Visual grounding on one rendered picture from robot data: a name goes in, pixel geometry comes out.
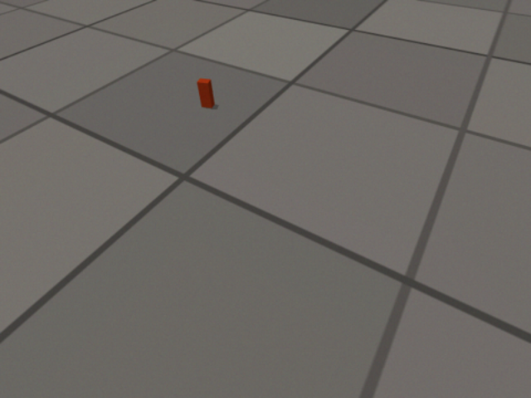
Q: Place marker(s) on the carton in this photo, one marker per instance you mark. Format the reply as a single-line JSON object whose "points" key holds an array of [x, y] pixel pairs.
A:
{"points": [[205, 92]]}

